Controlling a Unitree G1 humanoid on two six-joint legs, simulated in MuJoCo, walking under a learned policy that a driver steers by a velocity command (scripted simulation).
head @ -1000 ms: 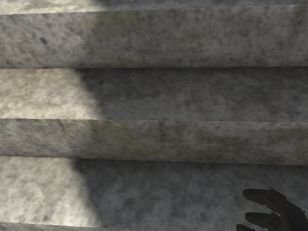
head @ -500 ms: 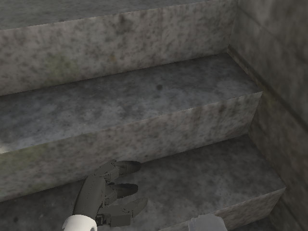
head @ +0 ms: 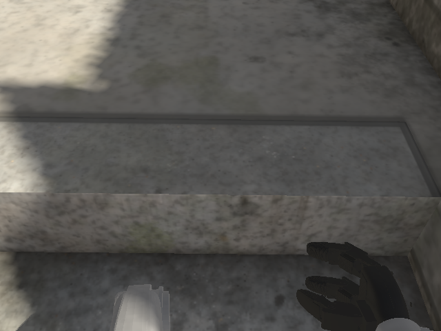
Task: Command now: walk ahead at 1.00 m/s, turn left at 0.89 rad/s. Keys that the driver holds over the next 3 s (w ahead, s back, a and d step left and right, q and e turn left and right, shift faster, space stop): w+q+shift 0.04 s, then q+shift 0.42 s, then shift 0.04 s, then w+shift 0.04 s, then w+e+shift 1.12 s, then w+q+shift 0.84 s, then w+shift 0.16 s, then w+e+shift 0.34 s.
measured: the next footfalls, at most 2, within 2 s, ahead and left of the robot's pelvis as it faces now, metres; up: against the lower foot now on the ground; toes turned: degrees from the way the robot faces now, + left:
left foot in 0.12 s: +0.18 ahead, +0.09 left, +0.21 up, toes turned -2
right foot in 0.54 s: +0.45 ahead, -0.03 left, +0.42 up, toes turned +37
